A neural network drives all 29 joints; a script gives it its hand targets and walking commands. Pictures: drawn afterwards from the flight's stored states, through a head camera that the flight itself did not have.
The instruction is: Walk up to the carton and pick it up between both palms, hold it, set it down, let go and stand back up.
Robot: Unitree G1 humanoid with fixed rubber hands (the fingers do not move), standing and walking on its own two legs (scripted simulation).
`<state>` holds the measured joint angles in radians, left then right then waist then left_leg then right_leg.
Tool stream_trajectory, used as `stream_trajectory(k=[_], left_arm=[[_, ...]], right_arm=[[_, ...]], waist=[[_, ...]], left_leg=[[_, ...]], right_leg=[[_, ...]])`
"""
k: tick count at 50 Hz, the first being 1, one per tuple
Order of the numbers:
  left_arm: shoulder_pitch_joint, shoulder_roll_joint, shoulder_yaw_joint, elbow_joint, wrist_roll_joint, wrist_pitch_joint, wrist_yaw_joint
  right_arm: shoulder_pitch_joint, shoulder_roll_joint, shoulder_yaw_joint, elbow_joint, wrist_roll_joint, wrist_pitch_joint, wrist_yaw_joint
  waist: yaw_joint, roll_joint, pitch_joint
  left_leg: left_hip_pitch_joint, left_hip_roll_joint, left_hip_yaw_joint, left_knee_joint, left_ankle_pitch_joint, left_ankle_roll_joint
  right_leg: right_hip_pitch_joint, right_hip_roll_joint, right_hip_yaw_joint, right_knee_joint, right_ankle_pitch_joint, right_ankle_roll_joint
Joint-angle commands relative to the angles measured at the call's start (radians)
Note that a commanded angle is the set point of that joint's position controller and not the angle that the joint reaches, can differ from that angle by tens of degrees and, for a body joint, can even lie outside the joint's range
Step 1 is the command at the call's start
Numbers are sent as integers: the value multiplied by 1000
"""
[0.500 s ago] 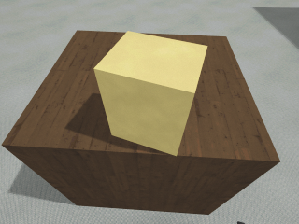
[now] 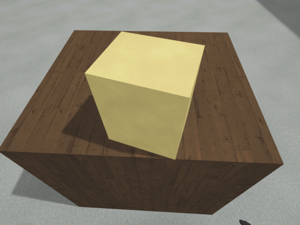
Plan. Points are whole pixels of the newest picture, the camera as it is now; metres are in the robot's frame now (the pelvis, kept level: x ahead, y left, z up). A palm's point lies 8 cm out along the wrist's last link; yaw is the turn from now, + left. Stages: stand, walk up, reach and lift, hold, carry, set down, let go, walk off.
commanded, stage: walk up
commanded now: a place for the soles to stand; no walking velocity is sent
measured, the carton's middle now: (149, 99) +0.40 +0.01 +0.12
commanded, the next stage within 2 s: reach and lift in 0.50 s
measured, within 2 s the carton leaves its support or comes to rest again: neither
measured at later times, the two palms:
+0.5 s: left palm out of the picture +0.06 +0.29 -0.11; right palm out of the picture +0.09 -0.27 -0.13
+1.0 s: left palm (62, 207) +0.18 +0.25 -0.07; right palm (256, 220) +0.14 -0.26 -0.07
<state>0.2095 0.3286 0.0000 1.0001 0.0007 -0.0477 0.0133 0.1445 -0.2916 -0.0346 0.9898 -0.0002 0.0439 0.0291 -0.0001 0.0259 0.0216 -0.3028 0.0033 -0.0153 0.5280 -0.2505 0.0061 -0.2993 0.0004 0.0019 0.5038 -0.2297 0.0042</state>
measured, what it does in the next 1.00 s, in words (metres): stands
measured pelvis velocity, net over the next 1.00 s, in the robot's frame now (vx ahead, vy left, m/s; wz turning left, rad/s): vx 0.00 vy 0.00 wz -0.01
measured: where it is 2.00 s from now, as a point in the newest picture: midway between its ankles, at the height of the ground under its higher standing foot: outside the picture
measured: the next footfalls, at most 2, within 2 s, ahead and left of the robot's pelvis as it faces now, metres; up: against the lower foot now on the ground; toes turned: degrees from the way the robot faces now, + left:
none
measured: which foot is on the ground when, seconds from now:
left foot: down 0.00-1.00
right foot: down 0.00-1.00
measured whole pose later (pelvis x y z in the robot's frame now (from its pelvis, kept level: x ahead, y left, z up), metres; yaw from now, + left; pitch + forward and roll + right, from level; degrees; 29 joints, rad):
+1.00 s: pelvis +0.00 +0.00 +0.00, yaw -1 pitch -3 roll -1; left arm 0.13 0.32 0.00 0.33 0.00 0.48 0.01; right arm 0.19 -0.24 -0.03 0.62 -0.05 0.03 -0.01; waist 0.00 -0.04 0.08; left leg -0.23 0.02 -0.01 0.56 -0.28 -0.02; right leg -0.22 0.02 0.00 0.53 -0.25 0.00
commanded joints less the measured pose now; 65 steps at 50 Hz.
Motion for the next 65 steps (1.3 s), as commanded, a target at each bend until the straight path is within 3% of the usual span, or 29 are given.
stream_trajectory(k=[1,4,5,8,11,13,16,19,21,25,26,27,28,31,34,36,41,42,45,47,49,50,51,56,59,61,62,63,65], left_arm=[[92,296,86,-38,20,-36,45],[54,279,79,-67,18,-36,46],[44,273,77,-70,16,-32,47],[59,252,79,-64,16,-32,43],[91,262,74,-44,16,-36,44],[107,287,81,-49,22,-40,47],[76,309,92,-59,24,-38,48],[46,280,83,-58,18,-35,45],[53,260,74,-58,22,-39,40],[75,270,80,-56,16,-35,41],[-276,216,10,-395,-52,159,23],[-451,175,23,-428,-52,228,39],[-414,158,28,-426,-50,300,48],[-326,211,92,-525,-13,408,31],[-237,203,132,-634,37,455,26],[-148,185,145,-682,43,479,24],[-29,200,175,-786,70,505,-6],[-29,197,179,-781,77,505,-10],[-43,210,182,-846,66,509,-19],[-40,185,168,-845,56,516,-17],[-24,162,145,-847,36,520,-18],[-37,156,131,-874,37,523,-20],[-42,149,123,-910,27,526,-18],[-20,147,108,-1012,-13,555,-6],[2,133,89,-1075,-50,555,-5],[12,129,80,-1127,-65,551,-3],[19,134,96,-1133,-73,550,-6],[37,117,70,-1177,-77,544,-3],[71,135,106,-1183,-66,523,-11]], right_arm=[[-25,-240,-68,-127,-42,-23,0],[10,-245,-79,-118,-44,-25,6],[13,-254,-78,-116,-43,-28,4],[0,-269,-83,-137,-42,-24,4],[-23,-271,-81,-149,-39,-20,3],[-23,-246,-74,-159,-31,-14,6],[-8,-239,-72,-140,-42,-13,8],[4,-253,-81,-135,-50,-16,12],[4,-264,-84,-141,-42,-17,11],[-5,-261,-80,-147,-47,-23,8],[-356,-23,-144,-3,-149,-145,-2],[-304,-70,-161,-2,-162,-142,23],[-288,-105,-171,-38,-164,-143,32],[-252,-143,-158,-144,-121,-154,24],[-171,-135,-103,-223,-72,-136,14],[-98,-107,-70,-297,-25,-113,3],[4,-88,-29,-399,31,-72,-37],[13,-83,-26,-401,35,-68,-44],[33,-47,-33,-466,45,-52,-69],[27,-52,-49,-512,44,-37,-70],[51,-32,-52,-583,41,-21,-73],[59,-17,-52,-607,46,-13,-77],[69,-21,-69,-636,50,0,-78],[112,-8,-97,-799,64,57,-71],[139,14,-98,-910,64,91,-79],[164,21,-98,-981,72,114,-84],[169,25,-94,-1025,72,123,-86],[203,20,-104,-1039,76,137,-83],[233,30,-93,-1107,70,147,-94]], waist=[[2,-45,-155],[-20,-49,-156],[-25,-9,-165],[-11,-13,-185],[-3,31,-180],[-1,-45,-169],[-12,-57,-138],[-22,-1,-138],[-13,-20,-153],[-8,7,-152],[-65,-80,-30],[-65,-56,39],[-56,-57,25],[-19,-162,-62],[17,-40,-94],[38,-18,-136],[38,-55,-153],[38,-78,-139],[37,-24,-115],[32,-25,-80],[39,-65,-64],[38,-19,-38],[25,-37,-65],[26,48,-14],[26,33,1],[16,73,13],[36,62,14],[21,120,17],[40,109,3]], left_leg=[[34,54,-32,8,41,36],[128,68,-40,-32,112,53],[169,89,-58,-53,153,77],[168,122,-83,-48,222,105],[149,96,-57,-4,203,81],[83,68,-38,33,129,64],[80,54,-32,11,15,50],[142,73,-49,-48,60,64],[146,92,-73,-54,82,78],[128,98,-72,-59,111,83],[-185,44,69,20,-193,-82],[-258,67,49,4,-277,-54],[-248,57,71,16,-290,-37],[-58,15,106,66,-129,-21],[-34,17,131,15,-54,-29],[27,7,131,15,84,-38],[182,-16,122,-25,213,-54],[191,-22,123,-32,213,-51],[185,-31,140,-87,192,-58],[219,-22,137,-119,168,-56],[227,-17,139,-144,141,-47],[231,-15,149,-157,148,-54],[239,-15,146,-164,150,-56],[150,14,152,-235,49,-49],[126,19,161,-276,-3,-34],[71,34,152,-314,-50,-25],[19,40,154,-326,-85,-16],[-24,69,138,-361,-115,-10],[-80,66,157,-372,-113,8]], right_leg=[[158,-230,237,-57,284,-135],[70,-194,163,-32,251,-111],[31,-150,121,-8,213,-86],[56,-82,48,18,170,-47],[73,-111,86,-8,211,-61],[113,-174,174,-55,233,-100],[76,-224,214,-62,172,-127],[33,-168,159,-53,85,-90],[37,-126,117,-60,66,-69],[63,-118,110,-14,96,-76],[-83,-14,-80,84,-279,-48],[-18,-13,-68,119,-322,-61],[-15,-8,-66,135,-328,-64],[-62,-5,-76,92,-108,-24],[69,3,-76,48,-14,-37],[130,8,-62,33,167,-17],[203,8,-39,-20,386,34],[205,10,-34,-29,394,43],[237,-9,-16,-55,391,53],[211,2,-27,-84,286,41],[205,5,-34,-103,264,44],[206,3,-33,-115,261,36],[214,20,-38,-114,237,35],[269,30,-43,-121,91,-2],[285,36,-32,-128,87,-2],[332,45,-36,-116,89,3],[371,44,-29,-111,82,6],[418,63,-40,-82,115,11],[504,74,-35,-73,159,17]])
